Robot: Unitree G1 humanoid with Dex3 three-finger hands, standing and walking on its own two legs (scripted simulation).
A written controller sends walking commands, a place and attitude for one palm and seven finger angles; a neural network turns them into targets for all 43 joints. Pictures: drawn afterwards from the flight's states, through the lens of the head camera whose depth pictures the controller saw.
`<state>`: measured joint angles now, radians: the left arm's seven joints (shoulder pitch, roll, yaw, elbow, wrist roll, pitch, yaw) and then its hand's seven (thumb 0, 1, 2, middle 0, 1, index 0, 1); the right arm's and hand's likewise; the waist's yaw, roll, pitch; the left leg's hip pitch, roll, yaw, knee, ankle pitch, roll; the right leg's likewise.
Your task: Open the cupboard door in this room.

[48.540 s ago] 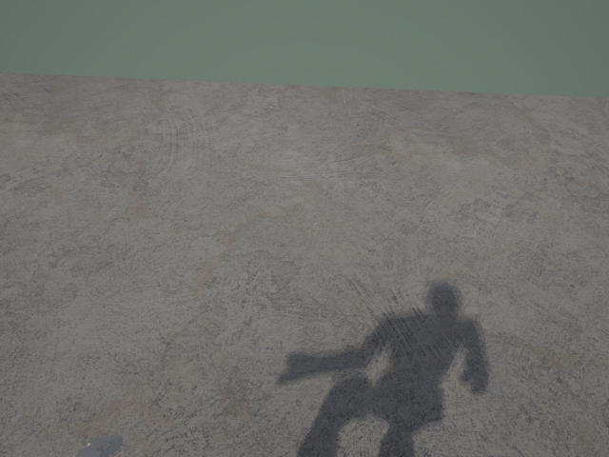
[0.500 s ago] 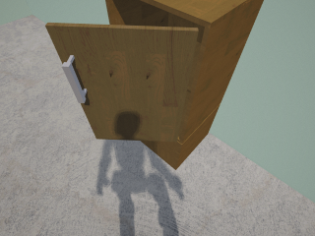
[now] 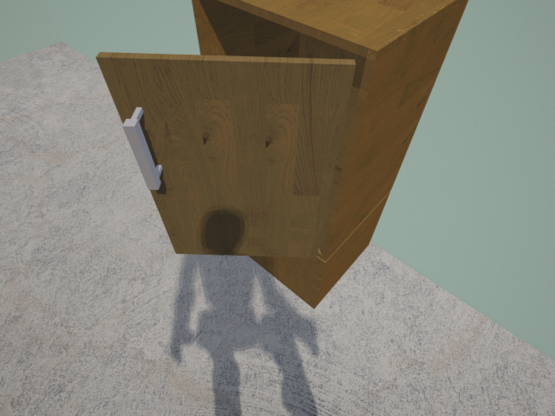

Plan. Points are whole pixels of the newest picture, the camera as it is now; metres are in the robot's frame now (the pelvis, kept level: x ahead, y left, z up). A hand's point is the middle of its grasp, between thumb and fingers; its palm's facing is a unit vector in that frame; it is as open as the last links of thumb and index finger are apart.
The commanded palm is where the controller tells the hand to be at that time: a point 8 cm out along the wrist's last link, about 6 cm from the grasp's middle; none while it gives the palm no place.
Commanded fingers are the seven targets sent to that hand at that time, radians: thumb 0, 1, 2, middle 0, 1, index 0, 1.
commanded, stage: look again from close up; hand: left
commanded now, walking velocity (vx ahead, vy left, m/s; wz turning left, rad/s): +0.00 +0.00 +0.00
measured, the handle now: (146, 150) +0.56 +0.29 +0.04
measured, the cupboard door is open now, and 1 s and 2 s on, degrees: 40 40 40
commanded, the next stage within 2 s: shuffle to correct the standing spot in 0.30 s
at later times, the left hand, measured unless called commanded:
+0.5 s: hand out of the picture -0.04 +0.17 -0.17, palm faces +0.01 -0.98 -0.20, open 7.4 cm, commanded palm none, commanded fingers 0.00 0.90 0.90 -0.20 -0.30 -0.20 -0.30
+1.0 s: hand out of the picture +0.03 +0.22 -0.17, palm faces +0.06 -0.98 -0.21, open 7.4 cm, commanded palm none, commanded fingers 0.00 0.90 0.90 -0.20 -0.30 -0.20 -0.30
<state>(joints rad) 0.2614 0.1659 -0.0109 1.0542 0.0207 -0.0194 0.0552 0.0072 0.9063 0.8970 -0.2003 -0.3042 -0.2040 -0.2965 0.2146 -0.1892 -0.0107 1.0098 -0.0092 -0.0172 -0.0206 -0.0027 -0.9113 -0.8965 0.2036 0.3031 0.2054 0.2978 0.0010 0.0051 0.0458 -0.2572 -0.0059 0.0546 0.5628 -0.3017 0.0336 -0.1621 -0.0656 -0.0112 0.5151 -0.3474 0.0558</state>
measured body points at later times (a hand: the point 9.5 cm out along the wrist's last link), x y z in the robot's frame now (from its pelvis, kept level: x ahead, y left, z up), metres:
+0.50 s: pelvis -0.04 -0.01 +0.00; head -0.04 +0.00 +0.45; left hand -0.04 +0.22 -0.16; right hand -0.02 -0.24 -0.15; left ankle +0.00 +0.10 -0.73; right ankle -0.05 -0.16 -0.73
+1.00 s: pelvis +0.01 +0.04 +0.00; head +0.02 +0.03 +0.45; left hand +0.03 +0.27 -0.15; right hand +0.00 -0.18 -0.16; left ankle +0.00 +0.11 -0.72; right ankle -0.01 -0.08 -0.73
